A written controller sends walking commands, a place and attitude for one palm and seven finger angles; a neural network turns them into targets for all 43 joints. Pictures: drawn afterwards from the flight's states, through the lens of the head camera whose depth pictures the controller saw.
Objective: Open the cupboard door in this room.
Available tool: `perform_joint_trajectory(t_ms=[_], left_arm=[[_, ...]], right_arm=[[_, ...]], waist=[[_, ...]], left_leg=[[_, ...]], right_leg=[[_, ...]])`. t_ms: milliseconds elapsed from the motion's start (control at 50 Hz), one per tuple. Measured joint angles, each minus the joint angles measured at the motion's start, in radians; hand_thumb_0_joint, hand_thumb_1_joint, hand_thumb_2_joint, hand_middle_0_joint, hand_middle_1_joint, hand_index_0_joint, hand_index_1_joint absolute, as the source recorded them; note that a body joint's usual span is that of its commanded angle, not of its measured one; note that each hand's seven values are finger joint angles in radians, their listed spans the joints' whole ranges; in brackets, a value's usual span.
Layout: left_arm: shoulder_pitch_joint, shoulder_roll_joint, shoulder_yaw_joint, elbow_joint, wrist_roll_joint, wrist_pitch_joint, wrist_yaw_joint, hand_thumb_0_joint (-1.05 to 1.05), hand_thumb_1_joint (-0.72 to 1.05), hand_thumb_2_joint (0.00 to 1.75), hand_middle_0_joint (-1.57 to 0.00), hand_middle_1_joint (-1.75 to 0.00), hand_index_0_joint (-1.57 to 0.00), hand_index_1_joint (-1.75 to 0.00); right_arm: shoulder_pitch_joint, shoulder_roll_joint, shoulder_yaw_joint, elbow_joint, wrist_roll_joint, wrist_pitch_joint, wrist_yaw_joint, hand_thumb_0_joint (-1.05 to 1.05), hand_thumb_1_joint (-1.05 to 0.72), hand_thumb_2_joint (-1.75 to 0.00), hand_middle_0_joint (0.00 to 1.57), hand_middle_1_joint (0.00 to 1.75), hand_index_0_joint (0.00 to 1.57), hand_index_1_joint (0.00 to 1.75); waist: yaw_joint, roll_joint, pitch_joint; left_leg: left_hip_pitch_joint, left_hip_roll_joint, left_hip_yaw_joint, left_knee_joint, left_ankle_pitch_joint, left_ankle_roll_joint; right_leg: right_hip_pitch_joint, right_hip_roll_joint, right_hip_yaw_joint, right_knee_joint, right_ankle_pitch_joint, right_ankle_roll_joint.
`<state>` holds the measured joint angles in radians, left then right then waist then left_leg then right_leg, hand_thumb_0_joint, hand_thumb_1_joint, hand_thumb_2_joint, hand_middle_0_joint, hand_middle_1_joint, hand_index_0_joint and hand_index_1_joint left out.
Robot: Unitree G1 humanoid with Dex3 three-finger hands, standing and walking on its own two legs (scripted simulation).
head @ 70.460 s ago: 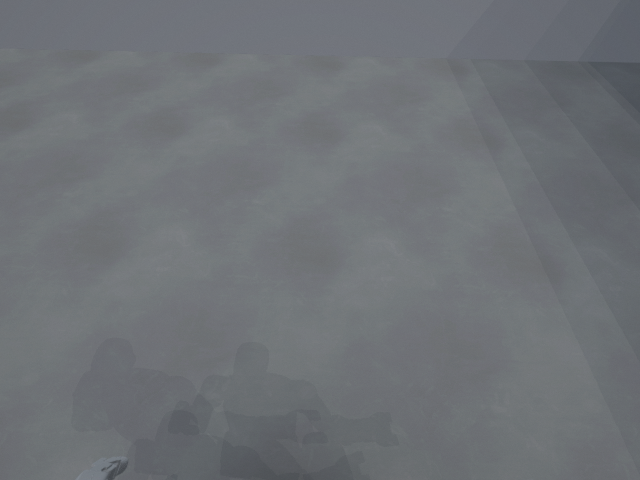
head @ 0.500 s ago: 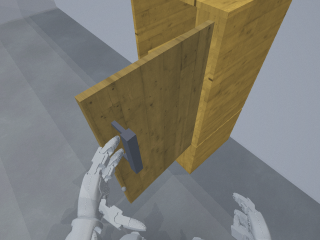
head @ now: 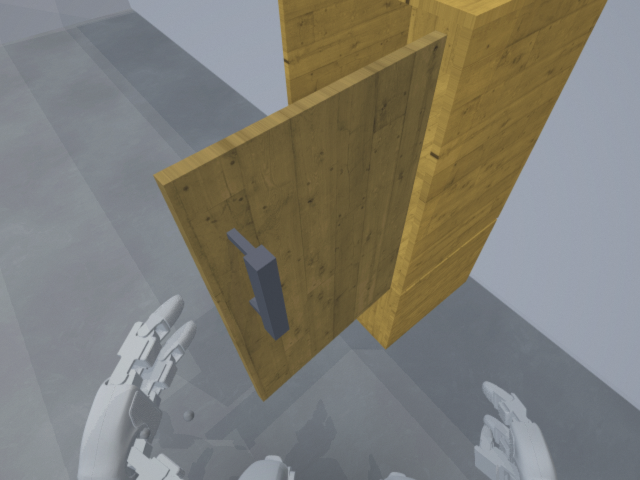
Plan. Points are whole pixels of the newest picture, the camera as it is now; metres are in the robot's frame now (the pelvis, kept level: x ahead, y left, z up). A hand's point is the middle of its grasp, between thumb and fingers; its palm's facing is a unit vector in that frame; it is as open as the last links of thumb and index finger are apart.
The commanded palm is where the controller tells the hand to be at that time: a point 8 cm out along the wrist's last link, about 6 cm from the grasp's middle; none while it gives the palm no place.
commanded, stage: draw the hand back to the body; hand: left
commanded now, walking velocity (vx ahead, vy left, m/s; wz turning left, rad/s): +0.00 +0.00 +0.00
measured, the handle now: (258, 286) +0.32 +0.10 +0.09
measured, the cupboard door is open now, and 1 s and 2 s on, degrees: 94 94 94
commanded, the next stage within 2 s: step back with the hand held close in 1.64 s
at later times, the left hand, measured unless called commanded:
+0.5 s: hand (127, 396) +0.18 +0.18 +0.13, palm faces +0.02 -1.00 -0.06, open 16.3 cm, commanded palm +0.14 +0.24 +0.15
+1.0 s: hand (23, 339) +0.20 +0.25 +0.19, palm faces +0.33 -0.87 -0.38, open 12.2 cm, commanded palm +0.16 +0.30 +0.21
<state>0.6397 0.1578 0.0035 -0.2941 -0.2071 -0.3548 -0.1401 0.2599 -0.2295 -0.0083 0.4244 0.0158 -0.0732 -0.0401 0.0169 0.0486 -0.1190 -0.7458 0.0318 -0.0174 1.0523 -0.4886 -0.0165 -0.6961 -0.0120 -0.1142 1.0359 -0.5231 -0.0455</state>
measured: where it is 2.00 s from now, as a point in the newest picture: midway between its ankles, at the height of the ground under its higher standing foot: outside the picture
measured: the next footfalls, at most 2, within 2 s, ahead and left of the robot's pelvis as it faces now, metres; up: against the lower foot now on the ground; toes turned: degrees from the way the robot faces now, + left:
none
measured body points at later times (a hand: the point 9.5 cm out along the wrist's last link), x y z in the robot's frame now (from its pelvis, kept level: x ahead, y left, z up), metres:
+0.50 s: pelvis +0.00 +0.02 +0.02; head +0.00 +0.01 +0.47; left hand +0.17 +0.24 +0.14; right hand +0.18 -0.20 -0.04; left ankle +0.02 +0.13 -0.67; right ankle +0.00 -0.09 -0.67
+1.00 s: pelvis +0.02 +0.03 +0.07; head +0.00 +0.01 +0.51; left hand +0.18 +0.30 +0.21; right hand +0.20 -0.19 -0.01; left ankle +0.02 +0.13 -0.67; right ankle +0.00 -0.09 -0.67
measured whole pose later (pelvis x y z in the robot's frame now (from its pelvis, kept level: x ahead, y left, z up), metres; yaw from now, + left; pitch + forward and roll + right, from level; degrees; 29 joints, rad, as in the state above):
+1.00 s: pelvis +0.02 +0.03 +0.07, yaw -1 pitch -3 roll -1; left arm 0.56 0.31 0.19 -0.43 -0.05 -0.05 0.13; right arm 0.23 -0.22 0.05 0.58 0.00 -0.12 -0.10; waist 0.06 0.06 0.00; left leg -0.20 0.00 0.03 0.54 -0.30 0.03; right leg -0.16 -0.02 -0.07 0.51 -0.30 0.00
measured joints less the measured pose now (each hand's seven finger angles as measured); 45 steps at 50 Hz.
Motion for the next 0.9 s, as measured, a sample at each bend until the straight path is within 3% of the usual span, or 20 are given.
perform_joint_trajectory(t_ms=[160,280,580,640,700,780,900], left_arm=[[-0.038,0.012,-0.005,-0.019,-0.003,0.034,0.001,-0.01,-0.50,0.30,-0.15,-0.30,-0.15,-0.30],[-0.026,0.032,0.031,-0.072,-0.020,0.086,0.020,-0.01,-0.50,0.30,-0.15,-0.30,-0.15,-0.30],[-0.031,0.070,0.103,-0.142,-0.058,0.201,-0.015,-0.01,-0.47,0.32,-0.15,-0.30,-0.15,-0.30],[-0.034,0.110,0.095,-0.171,0.044,0.251,0.086,-0.01,-0.41,0.34,-0.16,-0.30,-0.15,-0.30],[-0.019,0.126,0.096,-0.183,0.108,0.292,0.175,-0.01,-0.34,0.37,-0.16,-0.30,-0.15,-0.30],[-0.015,0.140,0.113,-0.173,0.146,0.317,0.236,-0.01,-0.22,0.42,-0.17,-0.30,-0.16,-0.30],[-0.041,0.147,0.149,-0.155,0.160,0.317,0.268,0.00,-0.02,0.51,-0.17,-0.30,-0.17,-0.30]], right_arm=[[0.003,0.008,0.007,-0.005,0.007,-0.010,-0.010,0.01,-0.90,-0.90,0.20,0.30,0.20,0.30],[0.016,0.020,0.024,-0.003,0.020,-0.013,-0.013,0.01,-0.90,-0.90,0.20,0.30,0.21,0.30],[0.020,0.003,0.048,0.025,0.030,-0.066,-0.023,0.01,-0.90,-0.90,0.21,0.30,0.21,0.30],[0.017,0.007,0.052,0.037,0.019,-0.058,-0.045,0.01,-0.90,-0.90,0.21,0.30,0.21,0.30],[0.008,0.013,0.056,0.051,0.010,-0.045,-0.058,0.01,-0.90,-0.90,0.21,0.30,0.21,0.30],[0.000,0.014,0.062,0.077,0.001,-0.040,-0.067,0.01,-0.90,-0.90,0.21,0.30,0.21,0.30],[-0.015,0.007,0.063,0.125,-0.009,-0.049,-0.064,0.01,-0.90,-0.90,0.21,0.30,0.21,0.30]], waist=[[0.002,0.000,0.000],[-0.003,0.009,-0.003],[0.013,0.016,0.008],[0.027,0.011,0.016],[0.026,0.011,0.033],[0.028,0.012,0.058],[0.035,0.015,0.096]], left_leg=[[-0.005,0.001,0.004,0.014,-0.001,0.010],[0.050,0.001,0.009,-0.026,0.011,0.018],[0.172,-0.011,0.013,-0.126,0.046,0.032],[0.222,-0.010,0.021,-0.170,0.060,0.032],[0.284,-0.012,0.028,-0.233,0.084,0.035],[0.367,-0.016,0.035,-0.319,0.118,0.037],[0.476,-0.026,0.044,-0.434,0.163,0.041]], right_leg=[[-0.003,0.001,0.004,0.004,0.008,0.007],[0.055,0.003,0.010,-0.047,0.028,0.016],[0.186,-0.003,0.012,-0.162,0.072,0.033],[0.230,-0.001,0.020,-0.204,0.089,0.036],[0.290,0.000,0.026,-0.267,0.115,0.037],[0.371,0.000,0.032,-0.353,0.151,0.040],[0.474,-0.006,0.040,-0.461,0.195,0.046]])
